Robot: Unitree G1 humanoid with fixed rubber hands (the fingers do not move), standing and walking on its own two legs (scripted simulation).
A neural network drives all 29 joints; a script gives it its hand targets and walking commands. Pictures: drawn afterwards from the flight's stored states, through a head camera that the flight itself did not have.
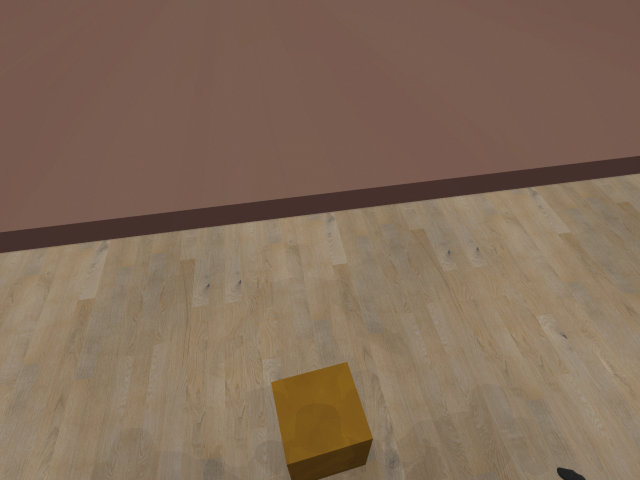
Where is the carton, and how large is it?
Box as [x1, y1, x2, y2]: [271, 362, 372, 479]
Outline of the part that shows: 346,362 271,382 286,463 291,479 318,479 365,464 372,437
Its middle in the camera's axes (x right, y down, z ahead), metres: +0.00 +0.51 +1.07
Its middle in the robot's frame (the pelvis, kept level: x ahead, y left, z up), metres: +0.40 +0.03 -0.66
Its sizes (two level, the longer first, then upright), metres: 0.210 0.200 0.250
